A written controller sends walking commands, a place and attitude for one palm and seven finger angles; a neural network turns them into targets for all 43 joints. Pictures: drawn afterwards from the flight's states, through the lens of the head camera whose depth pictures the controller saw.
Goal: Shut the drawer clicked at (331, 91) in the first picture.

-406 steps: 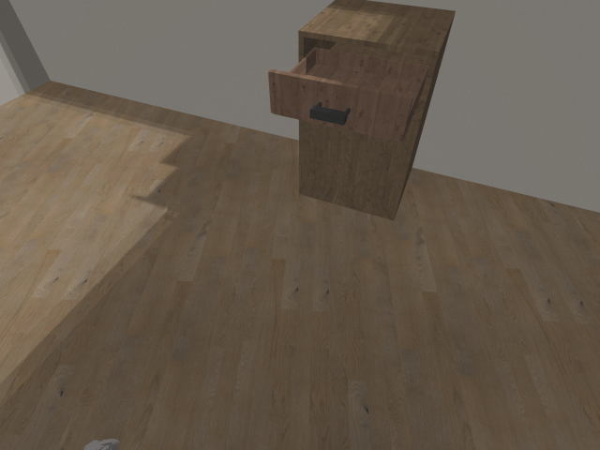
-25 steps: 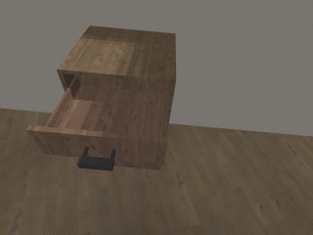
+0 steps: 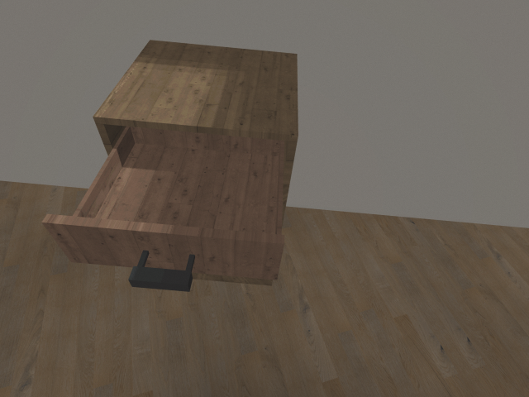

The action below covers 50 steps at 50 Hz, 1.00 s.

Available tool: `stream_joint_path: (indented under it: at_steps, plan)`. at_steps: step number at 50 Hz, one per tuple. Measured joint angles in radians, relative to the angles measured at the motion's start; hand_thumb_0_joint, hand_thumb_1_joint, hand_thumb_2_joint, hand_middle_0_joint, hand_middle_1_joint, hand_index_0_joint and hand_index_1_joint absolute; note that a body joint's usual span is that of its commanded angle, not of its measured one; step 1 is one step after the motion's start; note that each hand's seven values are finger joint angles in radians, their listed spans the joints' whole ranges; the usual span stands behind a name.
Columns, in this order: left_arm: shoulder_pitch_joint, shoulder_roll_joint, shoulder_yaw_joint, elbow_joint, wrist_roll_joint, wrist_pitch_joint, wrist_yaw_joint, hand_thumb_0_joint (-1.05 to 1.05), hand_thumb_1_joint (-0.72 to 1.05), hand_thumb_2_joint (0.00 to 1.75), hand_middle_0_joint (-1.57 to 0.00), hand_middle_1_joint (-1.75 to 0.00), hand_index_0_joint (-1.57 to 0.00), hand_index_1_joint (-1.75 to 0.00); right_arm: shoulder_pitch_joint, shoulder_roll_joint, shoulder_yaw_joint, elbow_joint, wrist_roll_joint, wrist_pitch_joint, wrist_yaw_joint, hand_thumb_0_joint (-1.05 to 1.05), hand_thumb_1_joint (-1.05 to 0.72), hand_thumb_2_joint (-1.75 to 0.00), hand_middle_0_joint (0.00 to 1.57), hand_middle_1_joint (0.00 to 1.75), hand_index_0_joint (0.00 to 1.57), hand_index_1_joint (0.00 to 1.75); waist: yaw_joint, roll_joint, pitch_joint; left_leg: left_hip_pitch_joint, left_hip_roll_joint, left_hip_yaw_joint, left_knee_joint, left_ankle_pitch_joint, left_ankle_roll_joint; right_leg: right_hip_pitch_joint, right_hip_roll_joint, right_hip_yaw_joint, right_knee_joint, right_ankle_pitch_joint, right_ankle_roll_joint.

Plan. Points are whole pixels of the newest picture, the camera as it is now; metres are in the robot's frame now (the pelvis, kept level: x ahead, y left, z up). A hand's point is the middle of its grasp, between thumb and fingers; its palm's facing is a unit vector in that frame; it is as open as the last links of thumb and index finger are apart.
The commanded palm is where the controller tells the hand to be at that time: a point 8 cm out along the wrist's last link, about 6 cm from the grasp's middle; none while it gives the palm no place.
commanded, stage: look again from close up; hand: left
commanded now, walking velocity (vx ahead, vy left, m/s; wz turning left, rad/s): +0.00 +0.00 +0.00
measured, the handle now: (164, 268) +0.35 +0.21 -0.08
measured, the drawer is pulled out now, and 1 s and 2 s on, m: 0.30 0.30 0.30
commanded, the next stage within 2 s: shuffle to correct the standing spot in 0.32 s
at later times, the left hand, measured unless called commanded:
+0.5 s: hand out of the picture -0.02 +0.16 -0.18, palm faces +0.01 -0.99 -0.16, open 7.3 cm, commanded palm none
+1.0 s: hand out of the picture +0.05 +0.15 -0.18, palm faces +0.05 -0.98 -0.18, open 7.3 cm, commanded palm none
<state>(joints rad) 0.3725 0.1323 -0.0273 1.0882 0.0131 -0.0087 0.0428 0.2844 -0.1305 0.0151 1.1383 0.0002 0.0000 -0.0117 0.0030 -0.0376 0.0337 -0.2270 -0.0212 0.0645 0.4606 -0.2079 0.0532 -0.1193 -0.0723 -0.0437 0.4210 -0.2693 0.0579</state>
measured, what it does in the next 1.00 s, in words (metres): shifts its weight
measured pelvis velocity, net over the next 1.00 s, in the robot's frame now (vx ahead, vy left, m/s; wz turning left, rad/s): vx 0.06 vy -0.01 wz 0.00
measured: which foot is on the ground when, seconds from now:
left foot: down 0.00-1.00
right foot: down 0.00-1.00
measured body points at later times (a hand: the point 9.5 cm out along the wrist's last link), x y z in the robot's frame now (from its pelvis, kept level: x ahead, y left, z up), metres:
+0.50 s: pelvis +0.01 +0.00 +0.00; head +0.02 +0.02 +0.45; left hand -0.02 +0.21 -0.17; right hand +0.00 -0.22 -0.15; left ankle +0.03 +0.08 -0.74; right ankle -0.03 -0.16 -0.74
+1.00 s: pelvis +0.06 -0.01 +0.00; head +0.09 +0.00 +0.45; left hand +0.05 +0.20 -0.16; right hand +0.06 -0.23 -0.16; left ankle +0.03 +0.08 -0.74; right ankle -0.03 -0.15 -0.73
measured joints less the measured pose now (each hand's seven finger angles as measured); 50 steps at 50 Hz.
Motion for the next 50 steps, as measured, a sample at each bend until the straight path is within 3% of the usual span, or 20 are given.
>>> stream_joint_path:
  at_steps: [23, 31, 39, 44, 50]
  plan:
    - [-0.018, 0.013, 0.011, 0.004, 0.000, 0.002, 0.003, 0.00, 0.91, 0.90, -0.20, -0.30, -0.20, -0.30, 0.001, -0.002, -0.005, -0.003, 0.000, -0.007, -0.003, 0.01, -0.91, -0.90, 0.20, 0.30, 0.20, 0.30, -0.005, 0.004, 0.005, 0.019, -0.006, 0.009, -0.023, 0.001, 0.002, 0.011, -0.006, 0.008, -0.013, -0.001, 0.003]
    - [0.022, 0.015, 0.018, 0.008, 0.012, 0.006, -0.011, 0.01, 0.91, 0.90, -0.20, -0.30, -0.20, -0.30, 0.040, -0.005, -0.015, 0.000, -0.008, 0.011, 0.006, 0.01, -0.91, -0.90, 0.20, 0.30, 0.20, 0.30, -0.001, 0.010, -0.032, 0.007, -0.010, 0.006, 0.014, -0.038, 0.002, -0.008, -0.008, 0.010, 0.043, -0.061, -0.030]
    - [0.069, 0.007, 0.029, 0.022, 0.004, -0.002, -0.004, 0.00, 0.91, 0.90, -0.20, -0.30, -0.20, -0.30, 0.058, -0.010, -0.011, -0.001, -0.010, -0.001, 0.000, 0.01, -0.91, -0.90, 0.20, 0.30, 0.20, 0.30, 0.009, 0.007, -0.032, -0.001, -0.005, -0.001, 0.100, -0.127, -0.002, 0.013, -0.006, 0.005, 0.073, -0.114, -0.004]
    - [0.031, -0.006, 0.016, 0.033, -0.010, 0.013, 0.009, 0.01, 0.91, 0.90, -0.20, -0.30, -0.20, -0.30, 0.029, -0.001, 0.000, -0.012, 0.001, -0.029, -0.026, 0.00, -0.91, -0.90, 0.20, 0.30, 0.20, 0.30, 0.003, 0.002, -0.008, 0.048, -0.012, 0.002, 0.044, -0.114, 0.002, 0.021, -0.014, -0.002, 0.095, -0.095, -0.022]
    - [-0.049, -0.011, 0.022, -0.025, -0.012, 0.008, 0.013, 0.01, 0.91, 0.90, -0.20, -0.30, -0.20, -0.30, -0.009, -0.020, -0.013, -0.033, 0.006, -0.011, -0.040, 0.02, -0.93, -0.90, 0.20, 0.30, 0.20, 0.30, 0.003, 0.027, 0.014, 0.063, -0.009, -0.002, -0.019, -0.075, -0.008, 0.028, -0.008, -0.007, 0.048, -0.058, -0.023]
